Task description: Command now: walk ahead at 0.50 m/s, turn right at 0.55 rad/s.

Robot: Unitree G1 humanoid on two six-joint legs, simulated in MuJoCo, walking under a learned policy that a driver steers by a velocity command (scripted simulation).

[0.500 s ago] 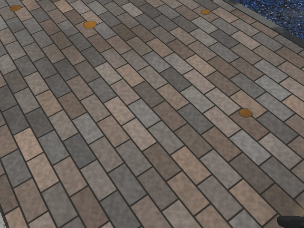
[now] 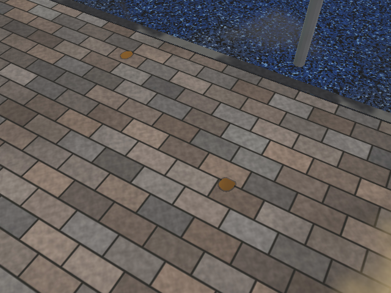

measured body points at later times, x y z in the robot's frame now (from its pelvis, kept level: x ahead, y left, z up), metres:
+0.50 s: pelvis +0.28 -0.07 +0.00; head +0.30 -0.08 +0.45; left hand +0.37 +0.20 -0.11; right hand +0.42 -0.35 -0.10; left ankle +0.43 +0.10 -0.68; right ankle +0.24 -0.15 -0.74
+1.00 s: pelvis +0.44 -0.05 -0.01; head +0.48 -0.07 +0.44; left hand +0.64 +0.19 -0.12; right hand +0.50 -0.35 -0.12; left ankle +0.55 +0.04 -0.74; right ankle +0.43 -0.18 -0.71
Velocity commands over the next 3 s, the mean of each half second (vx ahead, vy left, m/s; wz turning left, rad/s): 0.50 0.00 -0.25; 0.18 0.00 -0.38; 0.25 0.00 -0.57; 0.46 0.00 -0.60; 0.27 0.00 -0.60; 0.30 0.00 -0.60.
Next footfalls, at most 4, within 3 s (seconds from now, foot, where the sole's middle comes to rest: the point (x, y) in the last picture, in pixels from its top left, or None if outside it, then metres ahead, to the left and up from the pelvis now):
0.22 right None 0.28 -0.15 -0.78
0.68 left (180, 260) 0.59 0.04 -0.78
1.10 right None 0.46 -0.19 -0.78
1.60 left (214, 217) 0.75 -0.10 -0.78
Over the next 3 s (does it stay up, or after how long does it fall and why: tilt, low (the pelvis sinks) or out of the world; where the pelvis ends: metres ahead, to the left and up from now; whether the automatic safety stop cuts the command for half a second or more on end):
stays up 0.85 -0.61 -0.01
